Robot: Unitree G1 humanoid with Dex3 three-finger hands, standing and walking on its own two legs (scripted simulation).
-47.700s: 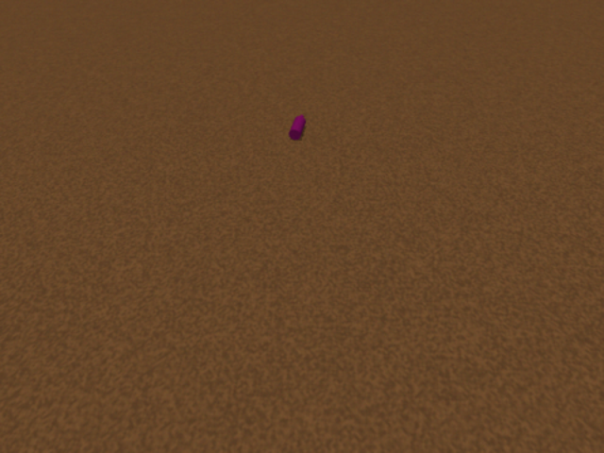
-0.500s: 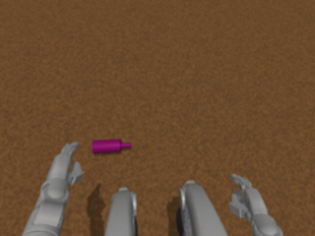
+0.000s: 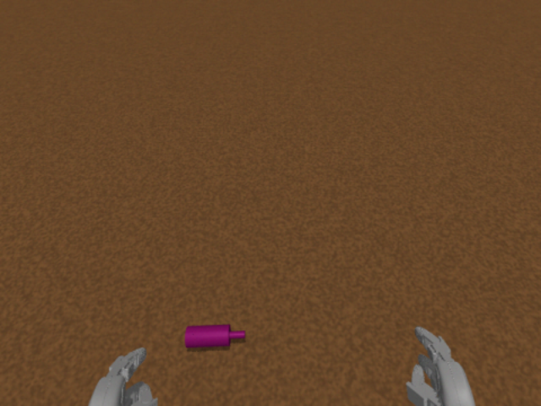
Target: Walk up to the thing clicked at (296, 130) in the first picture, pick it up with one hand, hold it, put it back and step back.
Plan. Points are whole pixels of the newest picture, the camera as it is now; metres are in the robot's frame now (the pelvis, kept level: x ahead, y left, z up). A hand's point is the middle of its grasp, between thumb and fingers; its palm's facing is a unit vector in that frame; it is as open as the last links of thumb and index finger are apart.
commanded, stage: home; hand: left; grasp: from above
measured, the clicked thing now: (216, 335) +0.49 +0.19 -0.68
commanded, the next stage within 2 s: stand in 2.00 s
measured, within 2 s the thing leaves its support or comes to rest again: neither
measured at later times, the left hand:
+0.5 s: hand out of the picture +0.17 +0.18 -0.04, palm faces +0.05 -0.98 -0.20, open 7.4 cm
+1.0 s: hand out of the picture +0.16 +0.17 -0.04, palm faces +0.05 -0.98 -0.20, open 7.4 cm
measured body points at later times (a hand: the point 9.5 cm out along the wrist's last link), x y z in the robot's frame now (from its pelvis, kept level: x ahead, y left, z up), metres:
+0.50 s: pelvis +0.01 +0.00 +0.00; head +0.02 +0.00 +0.45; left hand +0.16 +0.23 -0.03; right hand +0.17 -0.24 -0.06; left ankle +0.00 +0.12 -0.68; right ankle +0.01 -0.14 -0.68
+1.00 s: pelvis +0.00 -0.01 +0.00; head +0.02 +0.00 +0.45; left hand +0.16 +0.22 -0.03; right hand +0.17 -0.25 -0.06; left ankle +0.00 +0.12 -0.68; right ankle +0.01 -0.14 -0.68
